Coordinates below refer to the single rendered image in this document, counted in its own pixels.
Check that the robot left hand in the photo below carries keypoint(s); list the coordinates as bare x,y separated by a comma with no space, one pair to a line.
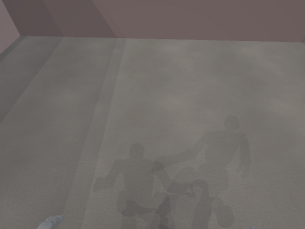
51,222

